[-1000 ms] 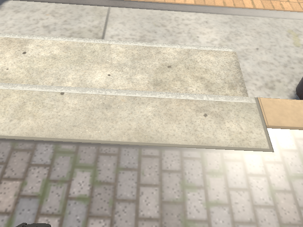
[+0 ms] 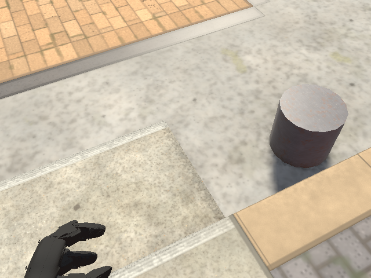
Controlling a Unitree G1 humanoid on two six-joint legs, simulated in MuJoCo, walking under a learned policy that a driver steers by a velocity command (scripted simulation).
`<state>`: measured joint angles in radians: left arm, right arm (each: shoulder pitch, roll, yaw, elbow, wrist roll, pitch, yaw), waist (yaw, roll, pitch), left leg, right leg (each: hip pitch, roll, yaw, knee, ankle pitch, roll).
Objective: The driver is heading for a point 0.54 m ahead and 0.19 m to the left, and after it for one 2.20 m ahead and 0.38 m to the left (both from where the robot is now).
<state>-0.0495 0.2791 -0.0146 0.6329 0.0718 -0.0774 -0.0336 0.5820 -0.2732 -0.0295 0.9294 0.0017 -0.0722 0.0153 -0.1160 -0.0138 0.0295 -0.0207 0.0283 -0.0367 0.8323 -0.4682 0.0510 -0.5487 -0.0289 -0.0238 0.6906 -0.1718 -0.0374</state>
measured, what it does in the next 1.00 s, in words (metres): goes down: left foot, then right foot 0.11 m lower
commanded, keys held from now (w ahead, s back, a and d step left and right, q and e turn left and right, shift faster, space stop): w+q+shift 0.44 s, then w+e+shift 0.56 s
